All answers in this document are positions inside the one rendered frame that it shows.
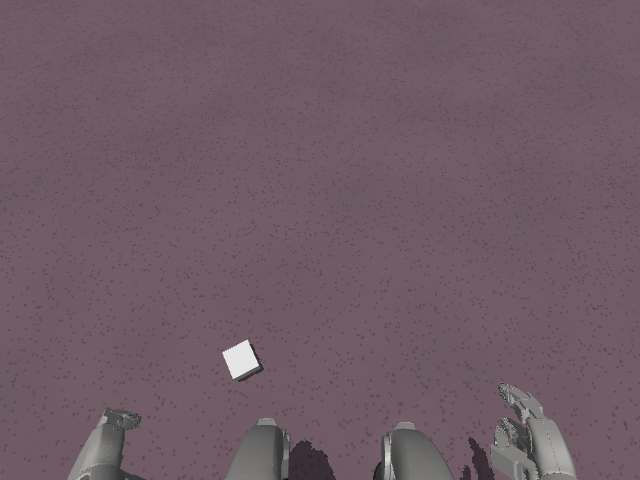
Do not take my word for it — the left robot arm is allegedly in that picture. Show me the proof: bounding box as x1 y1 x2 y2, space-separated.
74 464 125 480

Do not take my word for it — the left robot hand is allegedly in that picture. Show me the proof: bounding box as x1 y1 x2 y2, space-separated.
67 407 146 480

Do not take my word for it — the small box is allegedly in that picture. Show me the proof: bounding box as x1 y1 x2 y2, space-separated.
222 340 261 382

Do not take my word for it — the right robot hand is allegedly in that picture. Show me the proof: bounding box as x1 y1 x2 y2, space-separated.
490 382 577 480

